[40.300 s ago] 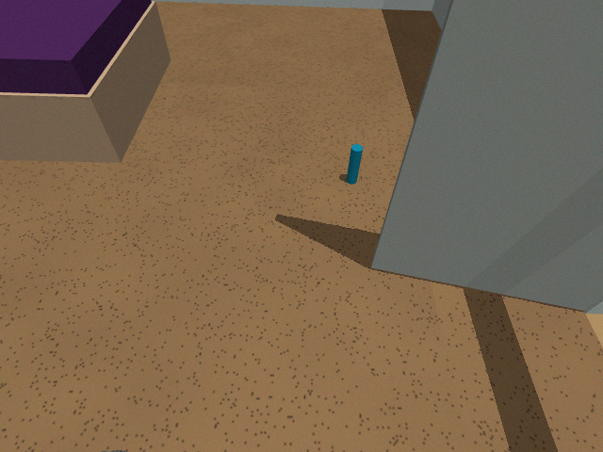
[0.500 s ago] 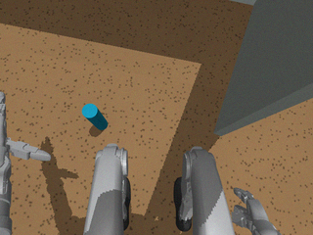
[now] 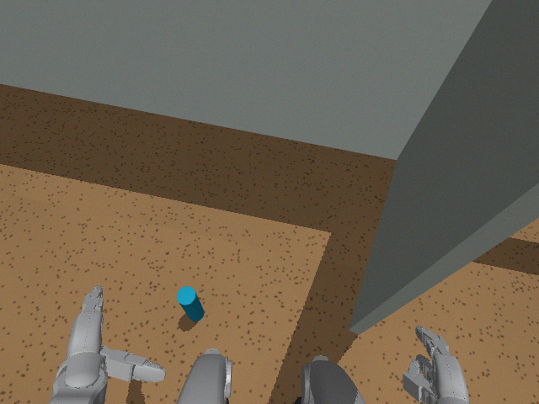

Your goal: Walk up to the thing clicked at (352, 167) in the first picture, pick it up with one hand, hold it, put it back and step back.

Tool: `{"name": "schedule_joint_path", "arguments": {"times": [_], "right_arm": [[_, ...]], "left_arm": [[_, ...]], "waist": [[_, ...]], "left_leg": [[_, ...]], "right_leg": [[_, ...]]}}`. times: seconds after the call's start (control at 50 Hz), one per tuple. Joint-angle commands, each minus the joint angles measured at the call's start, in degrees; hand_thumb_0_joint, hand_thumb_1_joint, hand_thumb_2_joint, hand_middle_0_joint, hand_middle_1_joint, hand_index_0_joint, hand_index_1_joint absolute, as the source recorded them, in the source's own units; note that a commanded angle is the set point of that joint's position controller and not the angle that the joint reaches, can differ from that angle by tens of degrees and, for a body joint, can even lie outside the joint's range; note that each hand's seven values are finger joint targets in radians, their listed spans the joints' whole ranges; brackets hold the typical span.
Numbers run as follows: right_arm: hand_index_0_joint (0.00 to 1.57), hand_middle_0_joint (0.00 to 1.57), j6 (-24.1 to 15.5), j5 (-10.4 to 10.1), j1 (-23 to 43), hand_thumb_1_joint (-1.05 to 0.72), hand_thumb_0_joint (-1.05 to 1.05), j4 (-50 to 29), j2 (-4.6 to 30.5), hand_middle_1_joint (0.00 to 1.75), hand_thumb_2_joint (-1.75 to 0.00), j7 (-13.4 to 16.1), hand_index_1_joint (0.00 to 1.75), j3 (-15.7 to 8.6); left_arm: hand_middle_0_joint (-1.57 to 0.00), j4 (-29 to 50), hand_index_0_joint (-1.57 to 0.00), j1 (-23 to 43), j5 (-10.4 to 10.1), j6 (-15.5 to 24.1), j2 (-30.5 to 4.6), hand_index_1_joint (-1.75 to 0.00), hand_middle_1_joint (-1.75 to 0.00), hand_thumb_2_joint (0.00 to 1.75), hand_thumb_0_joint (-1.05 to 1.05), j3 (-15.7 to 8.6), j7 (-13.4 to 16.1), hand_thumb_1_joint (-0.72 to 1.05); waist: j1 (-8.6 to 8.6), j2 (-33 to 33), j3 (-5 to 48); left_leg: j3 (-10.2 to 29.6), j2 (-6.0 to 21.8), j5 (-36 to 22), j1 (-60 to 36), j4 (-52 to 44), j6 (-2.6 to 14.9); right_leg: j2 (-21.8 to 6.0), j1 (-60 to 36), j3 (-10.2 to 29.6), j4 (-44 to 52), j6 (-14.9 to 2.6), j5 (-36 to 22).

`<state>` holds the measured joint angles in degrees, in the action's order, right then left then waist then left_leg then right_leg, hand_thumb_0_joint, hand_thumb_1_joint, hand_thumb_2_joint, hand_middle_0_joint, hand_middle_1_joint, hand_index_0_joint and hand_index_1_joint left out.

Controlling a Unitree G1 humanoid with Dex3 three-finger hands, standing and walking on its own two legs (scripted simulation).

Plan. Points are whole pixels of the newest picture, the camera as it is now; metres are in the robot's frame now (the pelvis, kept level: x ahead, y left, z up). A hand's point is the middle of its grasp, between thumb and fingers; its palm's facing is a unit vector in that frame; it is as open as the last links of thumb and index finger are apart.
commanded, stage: home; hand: left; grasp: from the side
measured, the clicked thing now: (191, 305) +0.40 +0.22 -0.56
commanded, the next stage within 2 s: none
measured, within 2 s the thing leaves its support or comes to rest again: neither
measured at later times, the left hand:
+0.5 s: hand (124, 363) +0.18 +0.19 +0.00, palm faces +0.12 -0.95 -0.29, open 17.6 cm
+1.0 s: hand (134, 363) +0.18 +0.18 +0.00, palm faces +0.11 -0.95 -0.29, open 17.6 cm
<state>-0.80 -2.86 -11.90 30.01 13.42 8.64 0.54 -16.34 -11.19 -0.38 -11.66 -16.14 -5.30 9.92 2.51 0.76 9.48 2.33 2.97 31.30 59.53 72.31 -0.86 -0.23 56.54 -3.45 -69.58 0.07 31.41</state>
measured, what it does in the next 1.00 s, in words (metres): rises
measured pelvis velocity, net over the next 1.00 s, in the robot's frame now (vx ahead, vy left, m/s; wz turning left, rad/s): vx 0.01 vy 0.00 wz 0.01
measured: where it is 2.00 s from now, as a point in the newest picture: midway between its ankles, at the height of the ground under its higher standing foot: outside the picture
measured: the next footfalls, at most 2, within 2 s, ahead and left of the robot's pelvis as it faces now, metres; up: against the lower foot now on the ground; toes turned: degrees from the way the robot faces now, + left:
none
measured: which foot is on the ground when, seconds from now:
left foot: down 0.00-1.00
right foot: down 0.00-1.00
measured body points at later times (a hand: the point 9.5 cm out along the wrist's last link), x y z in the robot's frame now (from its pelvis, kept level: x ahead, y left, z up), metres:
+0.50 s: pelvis +0.02 +0.01 +0.05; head +0.04 +0.01 +0.50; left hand +0.17 +0.24 +0.02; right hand +0.19 -0.23 -0.01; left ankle +0.03 +0.12 -0.63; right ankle +0.02 -0.13 -0.63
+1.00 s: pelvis +0.01 +0.00 +0.06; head +0.04 +0.00 +0.51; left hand +0.17 +0.23 +0.02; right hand +0.17 -0.24 -0.02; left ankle +0.03 +0.12 -0.63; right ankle +0.02 -0.13 -0.63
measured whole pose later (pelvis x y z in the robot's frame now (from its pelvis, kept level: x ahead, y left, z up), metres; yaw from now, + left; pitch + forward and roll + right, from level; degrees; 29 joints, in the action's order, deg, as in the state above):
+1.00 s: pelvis +0.01 +0.00 +0.06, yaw +1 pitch +7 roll -2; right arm -6.4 -1.1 -16.6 28.9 11.9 10.5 1.8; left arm -0.5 -26.5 -0.8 -14.8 -11.9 1.0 7.9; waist 1.3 1.8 5.7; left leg 1.2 2.6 25.7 36.0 54.3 -1.0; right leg -0.3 33.5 -2.9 -52.0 0.1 25.9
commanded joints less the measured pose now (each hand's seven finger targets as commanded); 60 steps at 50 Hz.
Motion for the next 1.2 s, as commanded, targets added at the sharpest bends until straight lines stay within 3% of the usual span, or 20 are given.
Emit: {"name": "schedule_joint_path", "arguments": {"times": [0.0, 0.08, 0.14, 0.18, 0.3, 0.36, 0.38, 0.42, 0.5, 0.54, 0.58, 0.7, 0.76, 0.78, 0.9, 1.0, 1.02, 1.06, 1.14, 1.18], "right_arm": [[0.20, 0.20, -3.1, 0.6, -1.3, -0.90, 0.00, -8.0, 6.5, 0.30, -0.90, 1.7, 0.30, -2.4], [0.20, 0.20, -3.9, 0.7, -1.1, -0.90, 0.00, -9.6, 5.7, 0.30, -0.90, 2.5, 0.30, -2.0], [0.20, 0.20, -4.6, 0.9, -1.1, -0.90, 0.00, -10.6, 5.4, 0.30, -0.90, 2.8, 0.30, -1.9], [0.20, 0.20, -4.9, 1.0, -0.8, -0.90, 0.00, -11.2, 5.2, 0.30, -0.90, 2.8, 0.30, -1.6], [0.20, 0.20, -6.5, 1.5, -0.6, -0.90, 0.00, -12.4, 5.3, 0.30, -0.90, 2.6, 0.30, -1.8], [0.20, 0.20, -7.1, 1.9, -1.3, -0.90, 0.00, -11.7, 5.2, 0.30, -0.90, 2.6, 0.30, -1.9], [0.20, 0.20, -7.3, 2.1, -1.0, -0.90, 0.00, -11.9, 5.2, 0.30, -0.90, 2.5, 0.30, -1.7], [0.20, 0.20, -7.7, 2.2, -1.3, -0.90, 0.00, -11.6, 5.1, 0.30, -0.90, 2.5, 0.30, -1.7], [0.20, 0.20, -8.4, 2.4, -0.7, -0.90, 0.00, -11.4, 5.0, 0.30, -0.90, 2.5, 0.30, -1.3], [0.20, 0.20, -8.3, 2.3, -1.0, -0.90, 0.00, -10.9, 5.0, 0.30, -0.90, 2.6, 0.30, -1.4], [0.20, 0.20, -8.4, 2.3, -0.4, -0.90, 0.00, -11.0, 5.0, 0.30, -0.90, 2.5, 0.30, -1.3], [0.20, 0.20, -8.5, 2.1, 0.1, -0.90, 0.00, -11.0, 5.0, 0.30, -0.90, 2.5, 0.30, -1.1], [0.20, 0.20, -8.6, 2.2, -0.4, -0.90, 0.00, -10.9, 4.6, 0.30, -0.90, 2.4, 0.30, -1.2], [0.20, 0.20, -8.7, 2.2, -0.5, -0.90, 0.00, -10.8, 5.0, 0.30, -0.90, 2.4, 0.30, -1.4], [0.20, 0.20, -8.8, 2.2, -0.3, -0.90, 0.00, -10.7, 4.8, 0.30, -0.90, 2.4, 0.30, -1.2], [0.20, 0.20, -9.0, 2.2, -0.7, -0.90, 0.00, -10.5, 4.9, 0.30, -0.90, 2.4, 0.30, -1.4], [0.20, 0.20, -9.0, 2.3, -0.3, -0.90, 0.00, -10.4, 4.7, 0.30, -0.90, 2.5, 0.30, -1.3], [0.20, 0.20, -9.0, 2.3, -0.8, -0.90, 0.00, -10.1, 4.9, 0.30, -0.90, 2.7, 0.30, -1.5], [0.20, 0.20, -9.1, 2.3, -0.1, -0.90, 0.00, -10.3, 4.7, 0.30, -0.90, 2.6, 0.30, -1.3], [0.20, 0.20, -9.1, 2.2, -0.1, -0.90, 0.00, -10.0, 4.7, 0.30, -0.90, 2.7, 0.30, -1.4]], "left_arm": [[-0.05, 15.7, -0.05, -1.8, 0.2, 0.1, -7.3, -0.05, -0.05, 0.05, 0.00, -2.0, 1.5, -0.55], [-0.05, 22.0, -0.05, -7.9, -0.4, -1.8, -4.2, -0.05, -0.05, 0.05, 0.00, 1.4, 1.7, -0.56], [-0.05, 25.7, -0.04, -12.7, -0.5, -2.7, -2.9, -0.05, -0.05, 0.03, 0.00, 2.4, 1.5, -0.59], [-0.04, 25.7, -0.04, -14.4, -0.5, -3.0, -1.7, -0.05, -0.04, 0.03, 0.00, 3.7, 1.0, -0.60], [-0.04, 27.9, -0.04, -16.5, -0.4, -2.5, -1.8, -0.04, -0.04, 0.02, 0.00, 3.1, -0.3, -0.61], [-0.05, 29.4, -0.04, -13.3, 0.0, -1.6, -2.5, -0.05, -0.05, 0.03, 0.00, 2.3, -0.7, -0.59], [-0.05, 27.0, -0.05, -14.3, 0.1, -1.7, -1.1, -0.05, -0.05, 0.04, 0.00, 3.4, -1.0, -0.58], [-0.05, 31.6, -0.05, -11.5, 0.1, -1.0, -3.5, -0.05, -0.05, 0.04, 0.00, 1.7, -0.8, -0.57], [-0.05, 27.5, -0.05, -13.6, 0.2, -1.2, -0.5, -0.05, -0.05, 0.05, 0.00, 4.3, -1.1, -0.56], [-0.04, 30.5, -0.04, -12.0, 0.3, -0.8, -2.8, -0.05, -0.05, 0.03, 0.00, 2.6, -0.8, -0.60], [-0.04, 26.9, -0.04, -14.4, 0.3, -1.1, -1.1, -0.05, -0.05, 0.03, 0.00, 4.0, -1.0, -0.60], [-0.04, 27.4, -0.04, -13.2, 0.1, -0.6, -3.0, -0.05, -0.05, 0.03, 0.00, 2.0, -1.1, -0.60], [-0.04, 26.5, -0.04, -14.9, 0.0, -0.5, -0.9, -0.05, -0.05, 0.03, 0.00, 3.5, -1.4, -0.59], [-0.04, 27.4, -0.04, -13.9, 0.1, -0.3, -2.3, -0.05, -0.05, 0.03, 0.00, 2.3, -1.3, -0.60], [-0.04, 25.0, -0.04, -14.2, 0.1, -0.2, -1.0, -0.05, -0.05, 0.03, 0.00, 3.4, -1.7, -0.59], [-0.05, 28.3, -0.05, -13.1, 0.1, 0.2, -2.5, -0.05, -0.05, 0.04, 0.00, 2.3, -1.4, -0.58], [-0.05, 24.2, -0.05, -14.4, 0.1, -0.1, -0.5, -0.05, -0.05, 0.04, 0.00, 3.7, -1.7, -0.58], [-0.04, 27.8, -0.04, -12.3, 0.2, 0.2, -2.5, -0.05, -0.05, 0.03, 0.00, 2.2, -1.5, -0.59], [-0.04, 24.7, -0.04, -14.3, 0.1, -0.1, -0.8, -0.05, -0.05, 0.03, 0.00, 3.3, -1.7, -0.59], [-0.05, 27.8, -0.05, -12.0, 0.2, 0.3, -2.8, -0.05, -0.05, 0.04, 0.00, 2.0, -1.5, -0.57]], "waist": [[-0.37, 4.5, 12.9], [-0.70, 5.1, 9.4], [-1.10, 3.9, 7.1], [-0.63, 1.6, 2.4], [-0.85, -1.3, -0.2], [-0.33, 0.9, 1.4], [-0.04, 0.1, 1.3], [-0.88, 2.6, 2.8], [-0.20, 2.0, 3.1], [-0.98, 4.1, 4.0], [-0.55, 2.2, 2.0], [-1.63, 1.3, 0.4], [-1.56, 1.3, 1.5], [-1.51, 1.1, 2.0], [-0.89, 0.3, 1.0], [-1.50, 1.5, 2.5], [-0.71, 0.2, 1.6], [-1.21, 1.7, 3.0], [-1.15, 0.1, 1.4], [-1.49, 0.9, 1.8]], "left_leg": [[-1.8, -1.9, -16.2, -20.3, -15.7, 1.35], [-1.6, -1.9, -16.7, -24.6, -20.6, 0.90], [-1.0, -1.6, -17.9, -26.0, -22.8, 0.88], [-1.0, -1.7, -16.5, -25.4, -24.0, 1.12], [-1.6, -1.9, -15.3, -25.7, -25.4, 1.32], [-1.8, -1.9, -16.4, -27.4, -25.5, 1.13], [-1.8, -2.0, -16.1, -27.5, -25.4, 1.22], [-1.8, -2.1, -16.4, -28.4, -25.6, 1.06], [-1.6, -2.2, -16.3, -29.2, -26.0, 0.99], [-1.6, -2.2, -16.8, -29.9, -26.3, 0.75], [-1.3, -2.0, -15.5, -29.1, -27.0, 0.80], [-1.8, -2.4, -12.9, -27.5, -27.2, 1.08], [-1.8, -2.2, -15.6, -28.4, -26.8, 0.98], [-1.9, -2.3, -16.0, -28.6, -26.6, 1.05], [-2.1, -2.4, -14.1, -28.0, -26.5, 1.31], [-2.3, -2.4, -15.2, -29.0, -26.4, 1.22], [-2.2, -2.3, -14.8, -28.7, -26.3, 1.28], [-2.5, -2.5, -15.5, -29.1, -26.1, 1.25], [-2.4, -2.5, -14.8, -28.5, -26.2, 1.39], [-2.5, -2.5, -14.2, -28.8, -26.5, 1.33]], "right_leg": [[0.9, -16.8, 1.1, 16.2, -0.78, -16.8], [1.5, -20.3, -0.2, 19.5, -0.91, -16.8], [2.0, -22.0, -1.0, 21.1, -1.03, -17.1], [2.1, -21.5, -1.3, 22.8, -0.77, -15.9], [2.0, -23.0, -1.0, 25.3, -0.29, -14.7], [1.8, -23.8, -0.3, 24.9, -0.44, -15.9], [1.7, -23.8, -0.2, 25.1, -0.38, -15.6], [1.5, -24.8, -0.1, 25.0, -0.57, -15.9], [1.6, -25.3, -0.1, 25.2, -0.62, -15.8], [1.5, -26.1, -0.1, 25.2, -0.76, -16.2], [1.9, -25.1, -0.5, 25.4, -0.73, -14.8], [1.5, -24.8, -0.2, 27.1, -0.44, -12.5], [1.6, -25.9, -0.2, 26.2, -0.63, -15.0], [1.6, -25.8, -0.1, 26.5, -0.57, -15.4], [1.4, -25.0, 0.2, 26.9, -0.32, -13.9], [1.3, -25.7, 0.4, 26.7, -0.42, -15.0], [1.4, -25.4, 0.3, 26.9, -0.27, -14.8], [1.2, -25.8, 0.6, 26.9, -0.28, -15.6], [1.2, -25.7, 0.4, 27.3, -0.19, -14.9], [1.1, -25.6, 0.5, 27.4, -0.23, -14.3]]}}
